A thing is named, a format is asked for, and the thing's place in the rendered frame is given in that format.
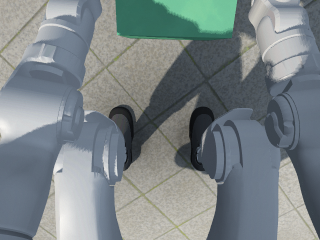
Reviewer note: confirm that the carton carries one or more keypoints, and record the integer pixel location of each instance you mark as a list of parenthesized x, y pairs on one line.
[(201, 20)]

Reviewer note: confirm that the right robot forearm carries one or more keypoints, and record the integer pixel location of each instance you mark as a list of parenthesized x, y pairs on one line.
[(287, 45)]

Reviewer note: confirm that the left robot thigh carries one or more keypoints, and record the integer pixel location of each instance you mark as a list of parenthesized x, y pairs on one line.
[(84, 199)]

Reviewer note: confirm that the robot right upper arm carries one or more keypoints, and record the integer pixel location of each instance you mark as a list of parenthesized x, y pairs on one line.
[(293, 123)]

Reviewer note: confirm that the robot left upper arm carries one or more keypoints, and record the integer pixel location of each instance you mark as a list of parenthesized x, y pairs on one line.
[(37, 117)]

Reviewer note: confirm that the left robot forearm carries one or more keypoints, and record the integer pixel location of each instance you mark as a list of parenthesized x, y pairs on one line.
[(62, 43)]

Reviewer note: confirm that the robot right shin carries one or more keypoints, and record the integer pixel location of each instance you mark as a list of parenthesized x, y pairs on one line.
[(234, 114)]

